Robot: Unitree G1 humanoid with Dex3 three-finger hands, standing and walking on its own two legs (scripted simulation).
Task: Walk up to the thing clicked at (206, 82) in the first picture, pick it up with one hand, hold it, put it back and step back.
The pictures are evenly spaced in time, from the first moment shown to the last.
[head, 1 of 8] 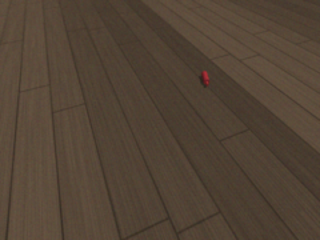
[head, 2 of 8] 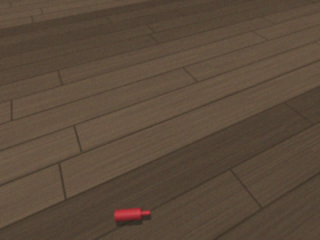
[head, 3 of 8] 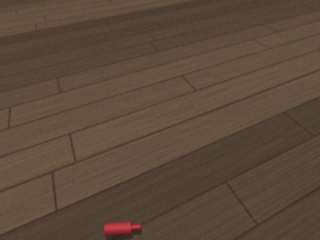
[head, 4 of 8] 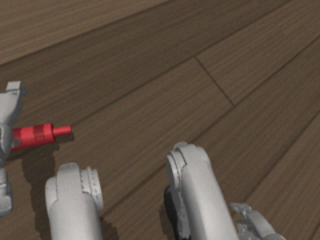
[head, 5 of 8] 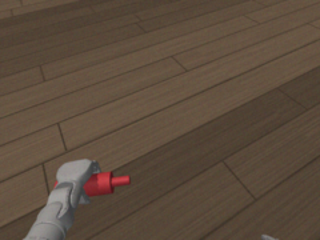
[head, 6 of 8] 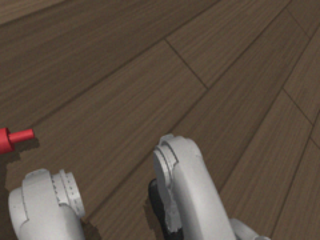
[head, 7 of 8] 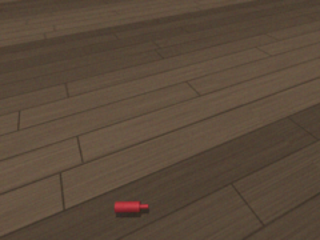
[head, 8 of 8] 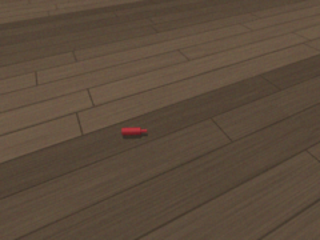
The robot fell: no
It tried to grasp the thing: yes
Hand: left
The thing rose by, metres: 0.69
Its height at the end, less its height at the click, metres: +0.00
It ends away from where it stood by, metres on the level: 0.11
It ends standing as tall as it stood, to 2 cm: yes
